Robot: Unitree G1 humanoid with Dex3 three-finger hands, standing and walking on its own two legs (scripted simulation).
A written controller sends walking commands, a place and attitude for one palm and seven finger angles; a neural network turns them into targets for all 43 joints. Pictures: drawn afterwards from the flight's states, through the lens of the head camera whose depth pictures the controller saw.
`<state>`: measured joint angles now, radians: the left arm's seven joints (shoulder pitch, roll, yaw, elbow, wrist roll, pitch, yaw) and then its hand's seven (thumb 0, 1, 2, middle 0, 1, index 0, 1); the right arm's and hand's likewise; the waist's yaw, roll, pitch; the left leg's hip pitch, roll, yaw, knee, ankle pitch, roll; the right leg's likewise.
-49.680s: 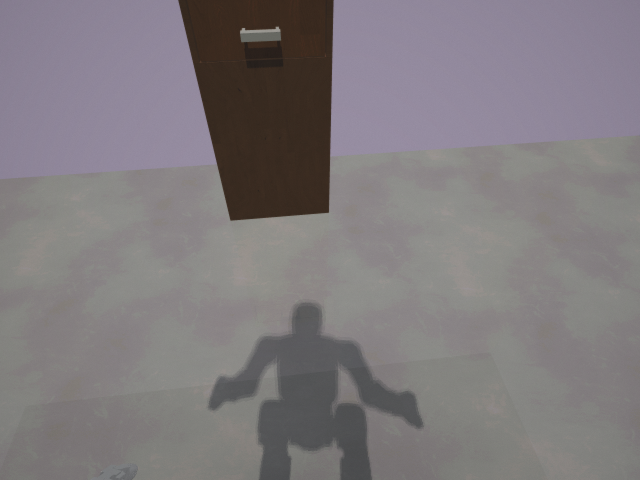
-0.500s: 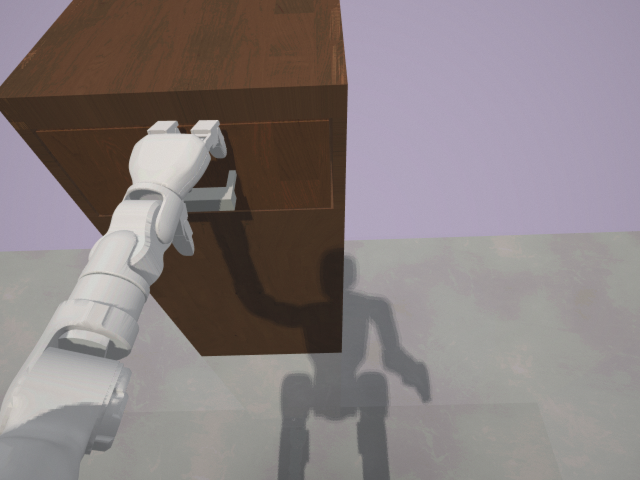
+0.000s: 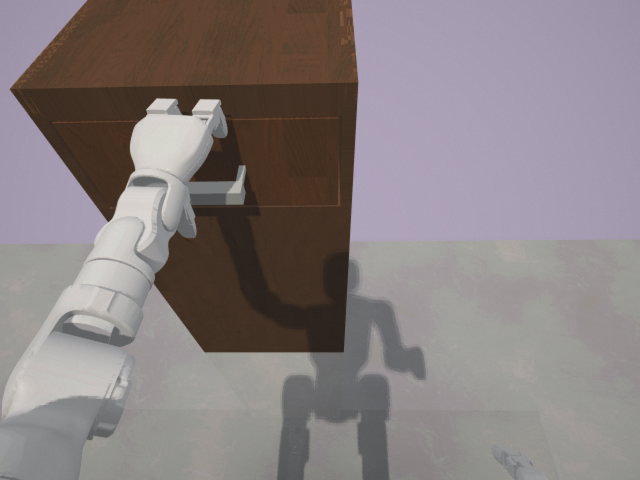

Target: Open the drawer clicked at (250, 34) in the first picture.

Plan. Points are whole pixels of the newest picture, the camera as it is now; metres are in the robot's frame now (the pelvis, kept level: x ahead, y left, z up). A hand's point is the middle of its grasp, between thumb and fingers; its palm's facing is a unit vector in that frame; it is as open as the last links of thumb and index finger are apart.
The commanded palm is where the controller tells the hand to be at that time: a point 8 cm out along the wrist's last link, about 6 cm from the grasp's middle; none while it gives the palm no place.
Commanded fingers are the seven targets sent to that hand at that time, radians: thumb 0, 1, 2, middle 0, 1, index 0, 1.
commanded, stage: move the hooked fingers above the handle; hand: left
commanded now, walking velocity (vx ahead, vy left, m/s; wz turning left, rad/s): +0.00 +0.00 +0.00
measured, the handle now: (206, 182) +0.53 +0.19 +0.05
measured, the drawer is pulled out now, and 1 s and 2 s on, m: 0.00 0.00 0.00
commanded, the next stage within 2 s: none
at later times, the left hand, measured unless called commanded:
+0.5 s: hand (199, 164) +0.49 +0.17 +0.12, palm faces +0.14 -0.03 -0.99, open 13.8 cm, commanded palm +0.46 +0.20 +0.16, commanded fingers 0.00 -0.50 0.30 -0.30 -1.20 -0.30 -1.20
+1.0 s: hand (186, 186) +0.46 +0.19 +0.11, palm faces +0.09 -0.01 -1.00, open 13.8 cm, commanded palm +0.45 +0.20 +0.16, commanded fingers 0.00 -0.50 0.30 -0.30 -1.20 -0.30 -1.20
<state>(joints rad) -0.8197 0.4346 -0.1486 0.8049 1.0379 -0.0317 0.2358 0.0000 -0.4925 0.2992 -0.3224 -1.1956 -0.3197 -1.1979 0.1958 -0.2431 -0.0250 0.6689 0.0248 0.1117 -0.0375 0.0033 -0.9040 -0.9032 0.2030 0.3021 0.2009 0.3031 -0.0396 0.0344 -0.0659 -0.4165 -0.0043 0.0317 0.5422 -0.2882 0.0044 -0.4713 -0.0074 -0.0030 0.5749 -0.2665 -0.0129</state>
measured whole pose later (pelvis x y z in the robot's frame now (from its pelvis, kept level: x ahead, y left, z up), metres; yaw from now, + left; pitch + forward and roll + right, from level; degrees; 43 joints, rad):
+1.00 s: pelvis +0.00 -0.01 +0.00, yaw +1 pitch +10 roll +1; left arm -0.80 0.47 -0.14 0.82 1.03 -0.10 0.21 0.00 -0.49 0.30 -0.32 -1.20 -0.32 -1.20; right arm 0.29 -0.28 -0.05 0.70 0.02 0.10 -0.05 0.00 -0.90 -0.90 0.20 0.30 0.20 0.30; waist -0.05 0.03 -0.06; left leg -0.46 0.00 0.01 0.58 -0.29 0.00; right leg -0.50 0.00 -0.02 0.60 -0.27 -0.02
